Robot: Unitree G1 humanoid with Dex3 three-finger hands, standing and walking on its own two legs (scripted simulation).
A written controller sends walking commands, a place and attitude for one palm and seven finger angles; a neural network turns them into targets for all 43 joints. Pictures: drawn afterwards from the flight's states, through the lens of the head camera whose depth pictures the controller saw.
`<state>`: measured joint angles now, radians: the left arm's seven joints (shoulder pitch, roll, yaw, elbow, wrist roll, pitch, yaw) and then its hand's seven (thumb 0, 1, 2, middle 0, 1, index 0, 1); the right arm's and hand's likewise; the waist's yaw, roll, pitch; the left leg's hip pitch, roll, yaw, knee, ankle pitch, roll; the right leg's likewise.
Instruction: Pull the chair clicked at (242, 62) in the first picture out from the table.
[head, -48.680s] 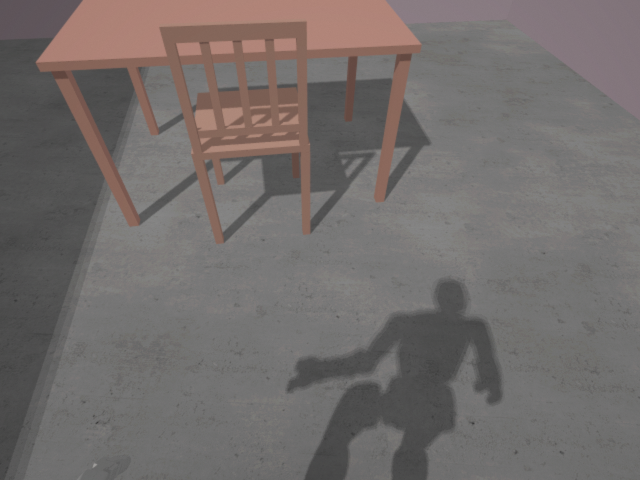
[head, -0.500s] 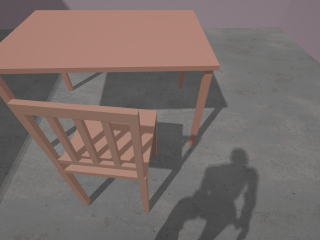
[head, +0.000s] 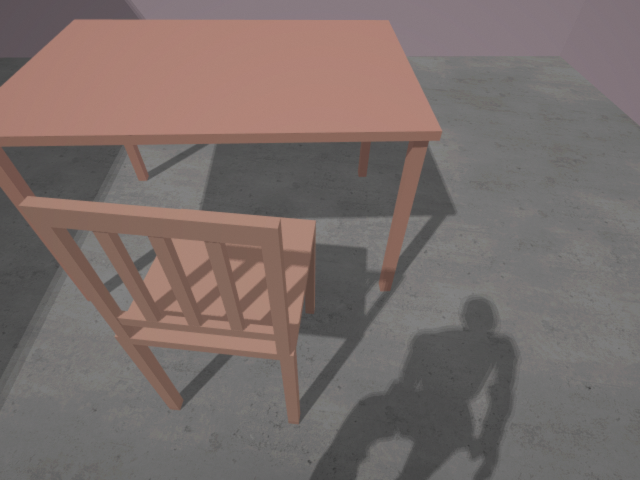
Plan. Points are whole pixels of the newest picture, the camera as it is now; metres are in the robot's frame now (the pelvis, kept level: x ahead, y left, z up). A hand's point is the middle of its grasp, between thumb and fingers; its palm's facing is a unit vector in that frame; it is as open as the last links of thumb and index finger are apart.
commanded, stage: look again from close up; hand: left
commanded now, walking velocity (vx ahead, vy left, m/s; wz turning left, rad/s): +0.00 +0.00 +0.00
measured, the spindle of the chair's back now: (179, 283) +0.44 +0.29 -0.09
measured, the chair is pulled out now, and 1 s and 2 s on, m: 0.29 0.29 0.29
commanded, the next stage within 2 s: raise the hand toward the chair's back in 0.64 s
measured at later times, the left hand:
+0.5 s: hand out of the picture -0.06 +0.15 -0.17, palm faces +0.06 -0.99 -0.16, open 7.4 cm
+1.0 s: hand (195, 433) +0.18 +0.17 -0.02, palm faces +0.11 -0.99 -0.11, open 7.9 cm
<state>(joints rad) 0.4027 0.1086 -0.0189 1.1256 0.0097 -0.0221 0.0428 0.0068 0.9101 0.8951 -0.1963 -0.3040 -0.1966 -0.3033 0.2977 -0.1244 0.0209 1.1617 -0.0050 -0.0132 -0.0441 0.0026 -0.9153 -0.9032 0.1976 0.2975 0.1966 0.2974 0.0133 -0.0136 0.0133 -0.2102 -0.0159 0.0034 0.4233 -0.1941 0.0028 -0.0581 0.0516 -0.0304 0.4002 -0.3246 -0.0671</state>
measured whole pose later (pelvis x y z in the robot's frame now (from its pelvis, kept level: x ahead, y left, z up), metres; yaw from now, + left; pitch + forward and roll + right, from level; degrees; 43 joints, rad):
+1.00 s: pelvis -0.03 +0.01 -0.03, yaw +2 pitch +5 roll +1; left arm 0.38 0.17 -0.03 0.20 -0.17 -0.28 0.04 0.06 0.85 0.84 -0.17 -0.28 -0.18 -0.28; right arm 0.24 -0.30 -0.02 0.76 0.02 -0.28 -0.08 0.01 -0.91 -0.90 0.20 0.30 0.20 0.30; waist -0.05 0.09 -0.10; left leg -0.53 -0.04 -0.01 0.73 -0.28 0.02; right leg -0.39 0.02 -0.06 0.76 -0.45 -0.05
